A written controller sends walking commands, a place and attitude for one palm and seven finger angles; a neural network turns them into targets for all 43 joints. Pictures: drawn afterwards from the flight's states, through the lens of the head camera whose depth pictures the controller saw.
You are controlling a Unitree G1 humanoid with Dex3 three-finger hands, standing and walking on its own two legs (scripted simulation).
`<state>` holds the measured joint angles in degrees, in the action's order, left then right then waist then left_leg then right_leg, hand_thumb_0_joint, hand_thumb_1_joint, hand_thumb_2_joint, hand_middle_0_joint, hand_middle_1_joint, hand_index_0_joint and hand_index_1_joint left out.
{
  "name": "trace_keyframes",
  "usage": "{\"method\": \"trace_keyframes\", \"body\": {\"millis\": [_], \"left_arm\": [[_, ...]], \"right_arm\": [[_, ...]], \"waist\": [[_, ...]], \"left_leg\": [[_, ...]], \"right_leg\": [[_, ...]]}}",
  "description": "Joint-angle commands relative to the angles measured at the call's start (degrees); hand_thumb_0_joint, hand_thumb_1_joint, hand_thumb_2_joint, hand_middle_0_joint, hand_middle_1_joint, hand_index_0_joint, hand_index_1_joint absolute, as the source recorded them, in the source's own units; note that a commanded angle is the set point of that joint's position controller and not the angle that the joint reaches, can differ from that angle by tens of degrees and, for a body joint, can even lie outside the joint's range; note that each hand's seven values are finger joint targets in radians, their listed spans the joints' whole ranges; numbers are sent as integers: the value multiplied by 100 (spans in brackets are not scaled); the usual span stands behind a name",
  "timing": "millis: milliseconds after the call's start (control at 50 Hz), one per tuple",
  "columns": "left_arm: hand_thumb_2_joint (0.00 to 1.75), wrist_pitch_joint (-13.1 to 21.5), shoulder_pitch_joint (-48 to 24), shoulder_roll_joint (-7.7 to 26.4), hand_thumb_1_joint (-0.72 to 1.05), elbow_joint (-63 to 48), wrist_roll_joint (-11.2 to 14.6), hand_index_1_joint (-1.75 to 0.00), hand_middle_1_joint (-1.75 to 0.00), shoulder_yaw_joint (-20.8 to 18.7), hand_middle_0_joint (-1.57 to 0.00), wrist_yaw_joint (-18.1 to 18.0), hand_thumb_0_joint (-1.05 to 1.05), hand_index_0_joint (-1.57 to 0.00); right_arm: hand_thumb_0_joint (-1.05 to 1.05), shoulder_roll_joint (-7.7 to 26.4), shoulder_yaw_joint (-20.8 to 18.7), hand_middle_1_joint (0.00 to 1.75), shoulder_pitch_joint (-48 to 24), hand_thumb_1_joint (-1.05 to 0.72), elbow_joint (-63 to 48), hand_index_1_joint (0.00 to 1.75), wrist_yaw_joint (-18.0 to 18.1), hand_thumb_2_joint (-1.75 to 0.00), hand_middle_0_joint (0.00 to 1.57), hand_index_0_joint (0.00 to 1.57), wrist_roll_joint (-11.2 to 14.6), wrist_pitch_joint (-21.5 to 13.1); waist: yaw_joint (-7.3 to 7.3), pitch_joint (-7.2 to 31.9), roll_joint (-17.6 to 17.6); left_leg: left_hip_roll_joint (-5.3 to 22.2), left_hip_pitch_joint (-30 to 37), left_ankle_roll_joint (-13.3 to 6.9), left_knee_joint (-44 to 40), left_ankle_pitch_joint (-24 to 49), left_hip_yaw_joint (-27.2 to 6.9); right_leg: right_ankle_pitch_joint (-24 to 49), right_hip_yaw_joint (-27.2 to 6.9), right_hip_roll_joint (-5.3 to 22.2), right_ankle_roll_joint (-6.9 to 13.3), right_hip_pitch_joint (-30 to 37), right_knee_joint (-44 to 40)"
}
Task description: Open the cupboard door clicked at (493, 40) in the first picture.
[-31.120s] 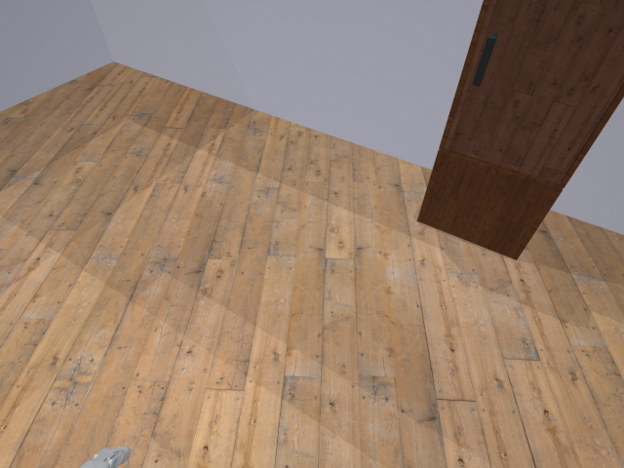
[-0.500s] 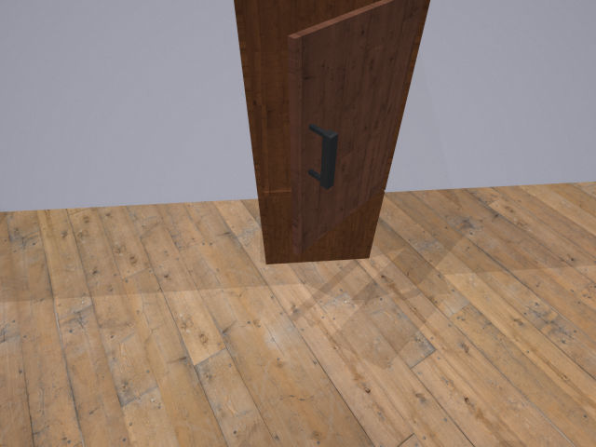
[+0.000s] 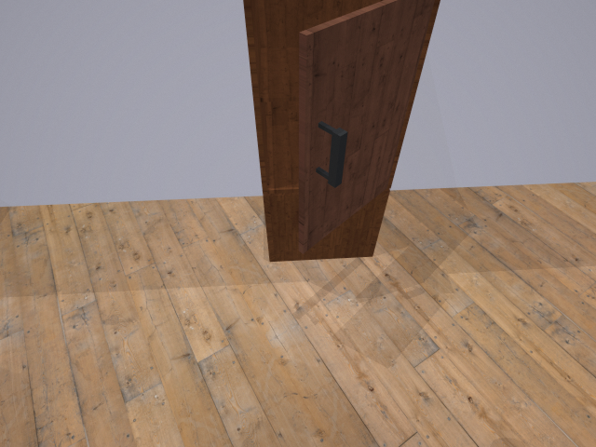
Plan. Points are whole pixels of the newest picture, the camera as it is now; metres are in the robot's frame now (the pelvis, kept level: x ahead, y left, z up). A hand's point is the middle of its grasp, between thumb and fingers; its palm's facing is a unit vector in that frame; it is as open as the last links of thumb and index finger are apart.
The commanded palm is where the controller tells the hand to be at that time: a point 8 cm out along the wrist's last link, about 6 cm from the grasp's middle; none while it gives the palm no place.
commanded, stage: look to check the result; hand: left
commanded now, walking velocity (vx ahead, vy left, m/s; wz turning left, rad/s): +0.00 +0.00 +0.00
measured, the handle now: (329, 154) +0.68 -0.02 -0.01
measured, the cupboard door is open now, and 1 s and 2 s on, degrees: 40 40 40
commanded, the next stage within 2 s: walk to a spot facing it in 0.20 s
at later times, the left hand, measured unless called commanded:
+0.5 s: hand out of the picture -0.01 +0.17 -0.18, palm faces +0.03 -0.98 -0.17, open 7.4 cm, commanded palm none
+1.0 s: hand out of the picture +0.09 +0.14 -0.16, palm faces -0.21 -0.93 -0.29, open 7.4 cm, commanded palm none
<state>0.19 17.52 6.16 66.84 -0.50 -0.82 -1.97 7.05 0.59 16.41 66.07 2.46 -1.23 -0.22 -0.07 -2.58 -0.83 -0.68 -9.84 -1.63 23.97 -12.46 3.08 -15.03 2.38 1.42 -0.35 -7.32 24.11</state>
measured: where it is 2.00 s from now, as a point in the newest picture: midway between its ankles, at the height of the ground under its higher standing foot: outside the picture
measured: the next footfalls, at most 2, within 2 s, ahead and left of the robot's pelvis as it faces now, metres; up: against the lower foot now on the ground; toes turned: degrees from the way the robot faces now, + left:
left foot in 1.34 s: +0.13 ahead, +0.08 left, +0.00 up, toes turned -31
right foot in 1.84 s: -0.01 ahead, -0.08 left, +0.00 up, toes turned -55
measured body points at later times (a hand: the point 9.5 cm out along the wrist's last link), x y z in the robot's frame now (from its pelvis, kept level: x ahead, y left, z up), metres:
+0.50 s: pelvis +0.00 +0.00 +0.00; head +0.02 +0.00 +0.45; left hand -0.01 +0.22 -0.16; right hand -0.01 -0.21 -0.17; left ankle +0.01 +0.10 -0.74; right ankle -0.02 -0.12 -0.74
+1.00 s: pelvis +0.00 -0.04 +0.00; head +0.06 -0.09 +0.44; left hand +0.10 +0.19 -0.14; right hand +0.04 -0.32 -0.16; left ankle +0.01 +0.13 -0.65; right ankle -0.03 -0.11 -0.74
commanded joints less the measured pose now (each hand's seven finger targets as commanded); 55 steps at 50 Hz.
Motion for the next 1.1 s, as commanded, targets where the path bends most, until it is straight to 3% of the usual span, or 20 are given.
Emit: {"method": "trace_keyframes", "body": {"millis": [0,300,380,460,500,540,580,640,680,700,720,740,760,780,820,860,880,960,1020,1080], "left_arm": [[90,59,445,544,90,-73,2,-30,-30,-57,-20,-21,0,-20],[90,63,392,595,90,-101,0,-30,-30,-62,-20,-14,0,-20],[90,-27,274,748,90,-230,-15,-30,-30,-196,-20,9,0,-20],[90,-135,83,817,90,-511,-53,-30,-30,-340,-20,76,0,-20],[90,-192,-8,819,90,-672,-79,-30,-30,-385,-20,113,0,-20],[90,-225,-60,776,90,-805,-88,-30,-30,-411,-20,152,0,-20],[90,-267,-163,742,90,-951,-102,-30,-30,-437,-20,186,0,-20],[90,-253,-276,728,90,-1087,-101,-30,-30,-467,-20,231,0,-20],[90,-207,77,712,90,-1038,-84,-30,-30,-467,-20,242,0,-20],[90,-179,332,795,90,-975,-96,-30,-30,-487,-20,234,0,-20],[90,-123,473,1234,90,-957,-158,-30,-30,-555,-20,181,0,-20],[90,-98,522,1754,90,-998,-156,-30,-30,-644,-20,112,0,-20],[90,-101,559,1764,90,-1034,-78,-30,-30,-639,-20,73,0,-20],[90,-105,278,1570,90,-1095,-89,-30,-30,-647,-20,24,0,-20],[90,-98,-136,1465,90,-1277,-69,-30,-30,-602,-20,21,0,-20],[90,-35,-27,1432,90,-1320,-58,-30,-30,-610,-20,5,0,-20],[90,-17,22,1466,90,-1323,-43,-30,-30,-608,-20,7,0,-20],[90,-17,305,1454,90,-1328,-42,-30,-30,-615,-20,-7,0,-20],[90,-35,317,1470,90,-1427,-60,-30,-30,-624,-20,12,0,-20],[90,-39,246,1549,90,-1515,-89,-30,-30,-638,-20,22,0,-20]], "right_arm": [[0,494,-86,30,458,-90,-90,30,14,-90,20,20,11,-26],[0,546,-77,30,404,-90,-78,30,9,-90,20,20,12,-44],[0,659,-186,30,346,-90,-143,30,53,-90,20,20,16,37],[0,883,-337,30,211,-90,-401,30,79,-90,20,20,16,129],[0,1007,-417,30,155,-90,-556,30,90,-90,20,20,-7,144],[0,1165,-477,30,112,-90,-693,30,103,-90,20,20,-21,136],[0,1267,-519,30,74,-90,-829,30,92,-90,20,20,-42,103],[0,1297,-524,30,-174,-90,-1036,30,71,-90,20,20,-86,88],[0,1369,-559,30,-433,-90,-1169,30,58,-90,20,20,-69,101],[0,1360,-567,30,-531,-90,-1229,30,47,-90,20,20,-35,124],[0,1104,-557,30,-555,-90,-1338,30,24,-90,20,20,37,154],[0,860,-506,30,-834,-90,-1572,30,-28,-90,20,20,47,170],[0,1024,-534,30,-811,-90,-1612,30,-37,-90,20,20,28,230],[0,1002,-553,30,-931,-90,-1517,30,-47,-90,20,20,18,269],[0,996,-554,30,-1049,-90,-1526,30,-83,-90,20,20,17,249],[0,953,-546,30,-1035,-90,-1534,30,-87,-90,20,20,22,241],[0,917,-535,30,-1017,-90,-1536,30,-78,-90,20,20,27,244],[0,988,-531,30,-1290,-90,-1695,30,-13,-90,20,20,52,261],[0,1030,-516,30,-1442,-90,-1802,30,6,-90,20,20,51,258],[0,996,-501,30,-1620,-90,-1927,30,-9,-90,20,20,62,219]], "waist": [[47,-367,108],[39,-327,173],[55,-278,106],[63,-248,-65],[71,-284,-247],[54,-188,-578],[69,-58,-905],[3,-31,-885],[-240,170,-415],[-370,220,29],[-415,245,1336],[-508,29,2363],[-468,182,1710],[-351,1,1484],[-207,-88,868],[-195,342,450],[-194,478,363],[-303,609,793],[-295,528,798],[-304,452,692]], "left_leg": [[596,-64,-65,-523,564,-620],[577,-24,-62,-532,716,-628],[699,90,-57,-210,707,-431],[984,44,-130,-159,245,-440],[1199,-12,-220,-308,-77,-613],[1595,-19,-430,-551,-192,-928],[2057,-53,-745,-783,45,-1059],[2169,-125,-819,-538,917,-705],[1977,-270,-533,137,1232,-221],[1684,-448,-271,751,919,96],[973,-1117,125,1865,-357,588],[246,-2168,389,3203,-2356,592],[339,-2204,361,3877,-2278,-71],[454,-2356,345,4209,-1896,-325],[480,-2557,424,4393,-1261,-444],[438,-2469,498,4263,-1005,-455],[411,-2540,516,4241,-897,-483],[339,-2687,585,4096,-888,-571],[296,-2746,592,4035,-936,-647],[273,-2616,586,3707,-1076,-646]], "right_leg": [[511,-447,434,173,-419,-484],[632,-422,455,154,-321,-502],[847,-564,452,198,-579,-274],[584,-615,277,202,-1007,126],[409,-578,130,180,-1244,470],[-18,-420,-72,127,-1408,1120],[-1100,-176,-68,40,-1563,2150],[-1369,-179,85,30,-1516,2346],[-622,-45,45,23,-865,1402],[185,-64,27,28,-454,543],[1231,-1442,800,284,-65,-427],[2517,-3104,1906,940,74,-758],[2442,-2933,1998,1224,55,-688],[1772,-2755,1656,1209,-167,-708],[1928,-2445,1267,1109,-46,-482],[2636,-2260,1102,969,395,-275],[2962,-2141,1028,877,676,-205],[3988,-2190,886,652,1074,-42],[3981,-2370,879,800,1006,-51],[3706,-2584,961,1120,791,-54]]}}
